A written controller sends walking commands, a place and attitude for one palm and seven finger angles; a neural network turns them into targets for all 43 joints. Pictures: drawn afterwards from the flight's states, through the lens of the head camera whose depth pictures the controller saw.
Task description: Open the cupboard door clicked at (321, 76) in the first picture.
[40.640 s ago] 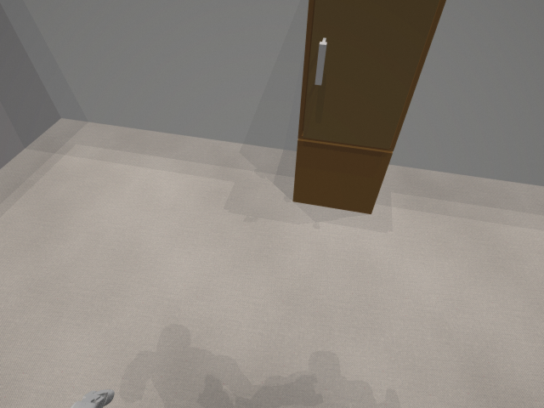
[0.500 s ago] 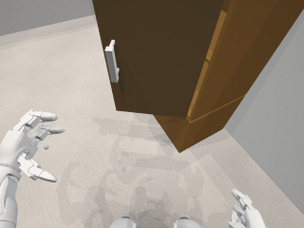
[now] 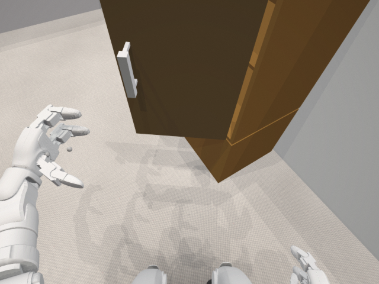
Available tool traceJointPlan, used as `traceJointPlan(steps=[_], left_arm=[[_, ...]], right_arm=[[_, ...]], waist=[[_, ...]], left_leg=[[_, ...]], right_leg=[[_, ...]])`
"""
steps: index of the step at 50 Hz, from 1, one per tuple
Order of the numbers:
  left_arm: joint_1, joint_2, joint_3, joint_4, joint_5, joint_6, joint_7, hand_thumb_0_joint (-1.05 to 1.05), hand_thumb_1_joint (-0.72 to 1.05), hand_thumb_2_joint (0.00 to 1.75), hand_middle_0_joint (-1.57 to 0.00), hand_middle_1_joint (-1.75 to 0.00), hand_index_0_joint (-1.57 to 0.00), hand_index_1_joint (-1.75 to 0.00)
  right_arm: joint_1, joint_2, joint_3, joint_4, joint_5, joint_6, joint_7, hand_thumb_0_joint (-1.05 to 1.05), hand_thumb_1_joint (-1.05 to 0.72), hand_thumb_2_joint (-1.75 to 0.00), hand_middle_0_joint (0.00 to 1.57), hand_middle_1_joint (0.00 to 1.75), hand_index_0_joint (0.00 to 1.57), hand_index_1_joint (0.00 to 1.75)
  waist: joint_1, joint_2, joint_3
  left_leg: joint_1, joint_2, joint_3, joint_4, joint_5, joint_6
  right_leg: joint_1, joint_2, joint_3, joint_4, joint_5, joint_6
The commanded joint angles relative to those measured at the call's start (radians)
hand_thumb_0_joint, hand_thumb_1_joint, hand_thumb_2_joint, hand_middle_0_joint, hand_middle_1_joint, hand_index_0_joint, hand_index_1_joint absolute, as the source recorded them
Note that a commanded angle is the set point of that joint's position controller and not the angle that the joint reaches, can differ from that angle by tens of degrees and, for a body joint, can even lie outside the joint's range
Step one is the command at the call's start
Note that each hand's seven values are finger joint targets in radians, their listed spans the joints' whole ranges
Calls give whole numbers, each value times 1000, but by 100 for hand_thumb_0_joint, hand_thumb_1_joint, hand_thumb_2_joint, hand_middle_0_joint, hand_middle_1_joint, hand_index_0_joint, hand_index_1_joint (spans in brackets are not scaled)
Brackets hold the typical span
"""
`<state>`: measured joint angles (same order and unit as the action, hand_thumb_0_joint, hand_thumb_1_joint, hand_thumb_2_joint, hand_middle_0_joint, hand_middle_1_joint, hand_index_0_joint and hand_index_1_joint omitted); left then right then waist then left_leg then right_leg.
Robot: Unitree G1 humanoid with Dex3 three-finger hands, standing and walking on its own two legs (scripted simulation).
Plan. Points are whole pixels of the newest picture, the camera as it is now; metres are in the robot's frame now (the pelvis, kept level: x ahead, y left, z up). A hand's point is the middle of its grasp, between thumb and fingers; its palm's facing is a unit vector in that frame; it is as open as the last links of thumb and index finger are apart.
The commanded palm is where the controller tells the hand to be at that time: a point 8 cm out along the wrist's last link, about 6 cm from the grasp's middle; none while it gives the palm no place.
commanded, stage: move the hooked fingers beside the handle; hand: left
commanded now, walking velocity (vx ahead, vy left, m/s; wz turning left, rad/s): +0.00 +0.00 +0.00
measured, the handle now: (129, 71) +0.62 +0.17 +0.05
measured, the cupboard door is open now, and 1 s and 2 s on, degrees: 54 54 53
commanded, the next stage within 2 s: slide the fingers in behind the handle in 2.00 s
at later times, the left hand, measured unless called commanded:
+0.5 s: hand (83, 120) +0.44 +0.24 +0.06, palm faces -0.07 -1.00 -0.01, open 14.0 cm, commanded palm +0.42 +0.29 +0.06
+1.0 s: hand (99, 91) +0.53 +0.23 +0.06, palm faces -0.10 -1.00 -0.02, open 14.0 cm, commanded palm +0.53 +0.27 +0.05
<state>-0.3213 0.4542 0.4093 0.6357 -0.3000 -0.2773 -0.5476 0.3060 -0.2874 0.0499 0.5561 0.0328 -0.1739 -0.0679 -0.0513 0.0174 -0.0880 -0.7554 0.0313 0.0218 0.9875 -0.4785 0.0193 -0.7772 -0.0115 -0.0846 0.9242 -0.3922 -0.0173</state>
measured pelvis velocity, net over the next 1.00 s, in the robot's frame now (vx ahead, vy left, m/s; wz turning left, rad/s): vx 0.00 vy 0.01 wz -0.04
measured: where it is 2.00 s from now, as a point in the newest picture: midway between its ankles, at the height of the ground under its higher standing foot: outside the picture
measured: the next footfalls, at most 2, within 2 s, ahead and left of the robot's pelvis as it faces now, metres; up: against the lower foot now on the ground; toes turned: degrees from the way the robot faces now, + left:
none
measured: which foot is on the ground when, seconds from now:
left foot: down 0.00-1.00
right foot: down 0.00-1.00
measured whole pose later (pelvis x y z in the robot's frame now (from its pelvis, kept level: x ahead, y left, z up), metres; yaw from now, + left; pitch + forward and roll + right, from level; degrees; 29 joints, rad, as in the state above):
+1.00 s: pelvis +0.00 +0.01 -0.02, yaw -2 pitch +25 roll -4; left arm -1.03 0.72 0.46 1.25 -0.07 -0.32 -0.46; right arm 0.41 -0.30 0.07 0.60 -0.01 0.03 -0.03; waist -0.21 0.02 -0.07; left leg -1.04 0.05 0.02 1.11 -0.51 0.04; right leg -1.04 0.01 -0.09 0.99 -0.38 0.00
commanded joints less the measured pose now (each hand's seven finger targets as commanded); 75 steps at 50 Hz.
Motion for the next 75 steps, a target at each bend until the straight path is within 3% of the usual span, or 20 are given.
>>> traceJointPlan(steps=[1, 4, 10, 17, 24, 25, 28, 31, 35, 39, 44, 46, 50, 57, 59, 63, 65, 71, 74, 75], left_arm=[[-243, 269, 84, -124, -7, -53, 36, 0, -50, 30, -30, -120, -30, -120], [-370, 323, 112, -106, 5, -86, 44, 0, -50, 30, -30, -120, -30, -120], [-473, 309, 77, -88, 23, -147, 29, 0, -50, 30, -30, -120, -30, -120], [-562, 339, 83, 132, 48, -100, 34, 0, -50, 30, -30, -120, -30, -120], [-749, 393, 88, 121, 85, -175, 53, 0, -50, 30, -30, -120, -30, -120], [-739, 408, 104, 169, 89, -177, 54, 0, -50, 30, -30, -120, -30, -120], [-832, 363, 48, 252, 95, -163, 48, 0, -50, 30, -30, -120, -30, -120], [-875, 444, 82, 337, 127, -133, 54, 0, -50, 30, -30, -120, -30, -120], [-978, 479, 82, 308, 153, -149, 67, 0, -50, 30, -30, -120, -30, -120], [-1022, 540, 131, 316, 144, -169, 74, 0, -50, 30, -30, -120, -30, -120], [-1064, 522, 71, 424, 194, -108, 75, 0, -50, 30, -30, -120, -30, -120], [-1110, 521, 63, 411, 214, -102, 92, 0, -50, 30, -30, -120, -30, -120], [-1191, 551, 93, 405, 205, -119, 113, 0, -50, 30, -30, -120, -30, -120], [-1259, 614, 97, 467, 272, -95, 147, 0, -50, 30, -30, -120, -30, -120], [-1257, 664, 131, 468, 277, -87, 147, 0, -50, 30, -30, -120, -30, -120], [-1203, 621, 107, 487, 275, -69, 134, 0, -50, 30, -30, -120, -30, -120], [-1161, 658, 138, 446, 277, -70, 131, 0, -50, 30, -30, -120, -30, -120], [-1165, 582, 128, 335, 226, -87, 123, 0, -50, 30, -30, -120, -30, -120], [-1179, 568, 124, 263, 217, -103, 135, 0, -50, 30, -30, -120, -30, -120], [-1149, 554, 124, 293, 220, -100, 142, 0, -50, 30, -30, -120, -30, -120]], right_arm=[[50, -157, -68, -117, 3, -13, 3, 0, -90, -90, 20, 30, 20, 30], [68, -163, -72, -100, -1, 5, 1, 0, -90, -90, 20, 30, 20, 30], [99, -158, -77, -71, -6, 25, 1, 0, -90, -90, 20, 30, 20, 30], [122, -172, -74, -47, -3, 68, 6, 0, -90, -90, 20, 30, 20, 30], [156, -170, -76, -39, -17, 99, 17, 0, -90, -90, 20, 30, 20, 30], [159, -172, -75, -33, -17, 105, 18, 0, -90, -90, 20, 30, 20, 30], [165, -172, -68, -23, -15, 119, 17, 0, -90, -90, 20, 30, 20, 30], [184, -187, -63, -14, -17, 137, 14, 0, -90, -90, 20, 30, 20, 30], [210, -188, -61, -9, -28, 148, 17, 0, -90, -90, 20, 30, 20, 30], [236, -200, -63, 1, -36, 162, 22, 0, -90, -90, 20, 30, 20, 30], [262, -200, -51, 6, -36, 189, 24, 0, -90, -90, 20, 30, 20, 30], [280, -203, -51, 12, -45, 196, 28, 0, -90, -90, 20, 30, 20, 30], [302, -208, -50, 16, -53, 206, 31, 0, -90, -90, 20, 30, 20, 30], [345, -210, -39, 29, -68, 233, 44, 0, -90, -90, 20, 30, 20, 30], [358, -214, -36, 20, -68, 243, 43, 0, -90, -90, 20, 30, 20, 30], [370, -209, -35, 5, -71, 256, 50, 0, -90, -90, 20, 30, 20, 30], [377, -212, -40, 1, -73, 267, 54, 0, -90, -90, 20, 30, 20, 30], [377, -206, -56, 4, -72, 281, 66, 0, -90, -90, 20, 30, 20, 30], [377, -201, -61, 12, -70, 281, 70, 0, -90, -90, 20, 30, 20, 30], [378, -198, -62, 19, -71, 281, 72, 0, -90, -90, 20, 30, 20, 30]], waist=[[9, 25, -316], [-5, 32, -338], [-16, 128, -435], [-41, 27, -333], [-49, 128, -486], [-49, 123, -461], [-91, 82, -393], [-97, 88, -385], [-108, 159, -488], [-119, 134, -560], [-153, 168, -458], [-162, 208, -469], [-190, 187, -542], [-213, 250, -528], [-210, 236, -570], [-204, 260, -569], [-186, 262, -608], [-191, 250, -617], [-184, 321, -646], [-179, 300, -622]], left_leg=[[104, -23, -41, -153, 341, -4], [88, -23, -37, -139, 310, 1], [179, -18, -46, -122, 402, -3], [67, -17, -45, -123, 309, 7], [148, -11, -51, -78, 405, 1], [138, -10, -52, -78, 391, -1], [83, -9, -56, -73, 334, 9], [27, -11, -59, -69, 284, 11], [83, -8, -70, -40, 345, 8], [102, 1, -83, -18, 402, 5], [60, 4, -85, -25, 377, 9], [102, 11, -103, -20, 400, 1], [115, 15, -111, 5, 438, 2], [116, 22, -122, 30, 499, -3], [113, 24, -121, 38, 539, -1], [123, 25, -119, 35, 572, -1], [149, 30, -118, 35, 625, -6], [205, 35, -123, 24, 660, -7], [290, 38, -131, 21, 742, -22], [284, 37, -127, 21, 733, -21]], right_leg=[[234, 28, 54, -87, 258, -6], [238, 31, 70, -84, 243, -6], [219, 35, 70, -67, 295, -12], [183, 33, 65, -79, 247, -5], [159, 41, 71, -36, 300, -10], [146, 42, 68, -39, 285, -11], [99, 46, 64, -40, 244, -8], [91, 42, 69, -42, 211, -6], [59, 45, 68, -18, 232, -7], [64, 53, 64, -6, 266, -5], [-4, 53, 52, -12, 240, -3], [-65, 54, 40, -6, 214, -5], [-65, 61, 41, 1, 241, -2], [-112, 64, 30, 13, 264, -5], [-80, 67, 30, 22, 308, -4], [-82, 70, 25, 23, 329, -9], [-58, 71, 26, 21, 359, -5], [-46, 80, 22, 0, 381, -4], [-72, 82, 19, -6, 385, -7], [-72, 84, 17, -12, 378, -8]])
